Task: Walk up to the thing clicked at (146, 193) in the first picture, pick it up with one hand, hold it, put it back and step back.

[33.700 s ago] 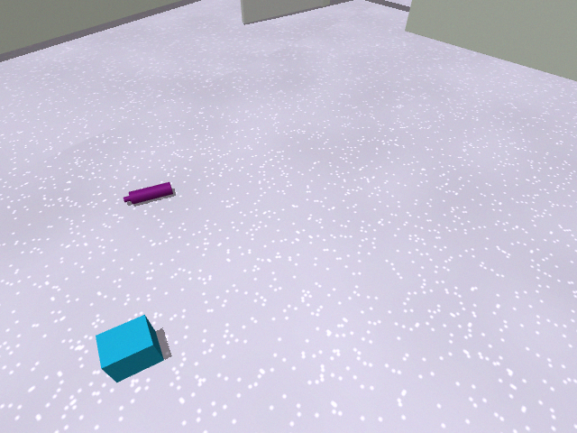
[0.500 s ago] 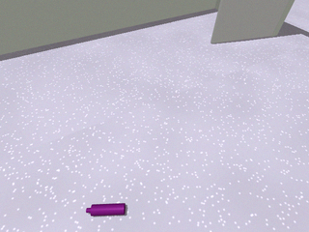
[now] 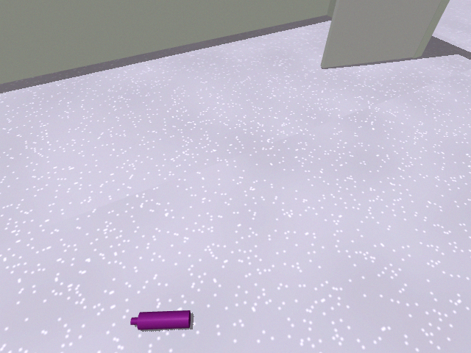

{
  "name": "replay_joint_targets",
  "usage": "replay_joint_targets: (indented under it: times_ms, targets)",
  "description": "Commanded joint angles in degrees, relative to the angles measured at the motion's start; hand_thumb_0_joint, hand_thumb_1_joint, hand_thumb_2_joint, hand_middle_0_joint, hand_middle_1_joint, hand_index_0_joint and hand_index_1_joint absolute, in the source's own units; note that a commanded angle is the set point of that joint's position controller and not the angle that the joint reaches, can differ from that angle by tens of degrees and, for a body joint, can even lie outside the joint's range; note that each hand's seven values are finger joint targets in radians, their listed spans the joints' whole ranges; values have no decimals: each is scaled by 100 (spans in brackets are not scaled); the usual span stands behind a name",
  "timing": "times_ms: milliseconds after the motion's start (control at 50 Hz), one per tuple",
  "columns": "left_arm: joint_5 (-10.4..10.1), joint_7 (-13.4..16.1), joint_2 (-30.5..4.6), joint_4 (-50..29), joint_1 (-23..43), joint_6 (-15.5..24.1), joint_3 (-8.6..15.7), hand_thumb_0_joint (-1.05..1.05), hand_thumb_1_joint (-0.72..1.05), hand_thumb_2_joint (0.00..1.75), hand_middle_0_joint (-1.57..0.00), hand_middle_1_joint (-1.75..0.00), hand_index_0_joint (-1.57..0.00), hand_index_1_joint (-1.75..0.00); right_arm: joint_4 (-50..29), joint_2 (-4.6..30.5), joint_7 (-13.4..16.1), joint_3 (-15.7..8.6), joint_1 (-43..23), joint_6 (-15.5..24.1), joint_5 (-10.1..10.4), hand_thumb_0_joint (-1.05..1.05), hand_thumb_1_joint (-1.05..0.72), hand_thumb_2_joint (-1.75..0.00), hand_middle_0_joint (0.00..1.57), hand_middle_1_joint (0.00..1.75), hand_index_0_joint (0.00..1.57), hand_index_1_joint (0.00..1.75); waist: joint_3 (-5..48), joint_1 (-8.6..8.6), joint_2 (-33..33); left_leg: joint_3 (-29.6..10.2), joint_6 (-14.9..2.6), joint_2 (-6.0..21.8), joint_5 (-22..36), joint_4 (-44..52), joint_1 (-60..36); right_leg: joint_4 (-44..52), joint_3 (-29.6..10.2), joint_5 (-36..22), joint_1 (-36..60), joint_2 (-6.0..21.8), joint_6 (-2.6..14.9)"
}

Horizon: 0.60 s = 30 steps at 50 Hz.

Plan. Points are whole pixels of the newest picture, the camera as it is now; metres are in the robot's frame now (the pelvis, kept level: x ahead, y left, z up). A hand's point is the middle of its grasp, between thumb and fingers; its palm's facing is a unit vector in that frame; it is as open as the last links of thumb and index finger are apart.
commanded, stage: stand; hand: left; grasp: from above
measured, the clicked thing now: (160, 320) +0.39 +0.31 -0.75
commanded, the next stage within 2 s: rise first in 0.60 s
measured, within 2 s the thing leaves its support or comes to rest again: neither
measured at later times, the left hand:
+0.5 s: hand out of the picture +0.07 +0.26 -0.16, palm faces -0.03 -0.94 -0.34, open 7.4 cm
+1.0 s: hand out of the picture +0.15 +0.25 -0.18, palm faces -0.04 -0.93 -0.35, open 10.1 cm
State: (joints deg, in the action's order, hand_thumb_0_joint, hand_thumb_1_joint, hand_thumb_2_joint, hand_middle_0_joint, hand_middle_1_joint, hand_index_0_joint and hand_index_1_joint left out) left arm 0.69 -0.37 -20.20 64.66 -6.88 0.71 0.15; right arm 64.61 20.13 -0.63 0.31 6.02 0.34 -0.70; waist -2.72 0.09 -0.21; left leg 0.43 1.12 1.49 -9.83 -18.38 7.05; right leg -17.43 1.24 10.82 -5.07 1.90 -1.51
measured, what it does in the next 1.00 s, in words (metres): stands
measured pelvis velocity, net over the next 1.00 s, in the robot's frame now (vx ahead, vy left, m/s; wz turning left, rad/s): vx -0.01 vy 0.00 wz -0.01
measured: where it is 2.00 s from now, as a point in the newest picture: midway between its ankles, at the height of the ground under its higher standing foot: outside the picture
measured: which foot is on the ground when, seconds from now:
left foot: down 0.00-1.00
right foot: down 0.00-1.00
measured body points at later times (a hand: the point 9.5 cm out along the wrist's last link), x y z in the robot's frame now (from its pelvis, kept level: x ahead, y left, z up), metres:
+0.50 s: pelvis +0.00 +0.00 +0.00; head +0.01 +0.00 +0.45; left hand +0.07 +0.30 -0.13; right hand +0.08 -0.30 -0.13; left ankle +0.00 +0.13 -0.75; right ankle -0.01 -0.13 -0.75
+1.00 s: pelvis -0.01 +0.00 -0.03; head +0.05 +0.01 +0.42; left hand +0.16 +0.30 -0.15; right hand +0.08 -0.26 -0.14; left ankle +0.00 +0.13 -0.75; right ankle -0.01 -0.13 -0.75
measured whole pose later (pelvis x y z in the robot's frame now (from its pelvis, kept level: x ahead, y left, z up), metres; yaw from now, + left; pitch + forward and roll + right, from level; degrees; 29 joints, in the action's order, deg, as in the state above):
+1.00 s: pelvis -0.01 +0.00 -0.03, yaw -1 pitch +7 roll -1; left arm 7.2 -1.6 -20.1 57.7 2.5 -1.4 9.1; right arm 43.1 13.7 0.7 -1.1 13.4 2.3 1.2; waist -0.1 -1.8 -1.2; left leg 0.5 1.0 2.2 -16.9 -37.1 27.6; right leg -36.1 0.5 17.7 -25.8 1.5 -1.2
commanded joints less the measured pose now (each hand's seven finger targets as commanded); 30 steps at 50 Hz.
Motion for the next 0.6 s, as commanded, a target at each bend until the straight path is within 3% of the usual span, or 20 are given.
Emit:
replay_joint_targets:
  times_ms: [0,420,580]
  targets:
    - [-7,78,-1217,-371,137,105,215,0,90,90,-20,-30,-20,-30,-352,1246,97,-259,-274,137,12,0,-90,-90,20,30,20,30,497,16,97,-473,-197,631,994,194,-214,213,-431,-913,26,635,203]
    - [-6,87,-1231,-377,148,97,212,0,90,90,-20,-30,-20,-30,-341,1219,93,-248,-152,122,12,0,-90,-90,20,30,20,30,354,-19,58,-500,-189,611,754,251,-103,236,-426,-636,-38,626,200]
    - [1,98,-1246,-382,96,100,216,0,90,90,-20,-30,-20,-30,-370,1202,95,-264,-204,120,22,0,-90,-90,20,30,20,30,433,-9,30,-479,-206,618,1024,191,-223,187,-393,-958,15,630,212]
